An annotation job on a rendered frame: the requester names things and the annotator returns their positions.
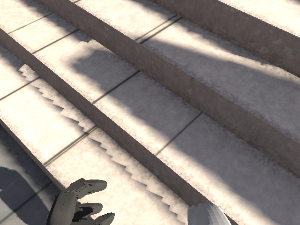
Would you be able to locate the left robot hand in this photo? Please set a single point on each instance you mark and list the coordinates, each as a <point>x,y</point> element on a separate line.
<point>67,211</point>

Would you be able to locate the robot right thigh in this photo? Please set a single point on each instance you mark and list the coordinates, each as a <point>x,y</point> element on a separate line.
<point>206,214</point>

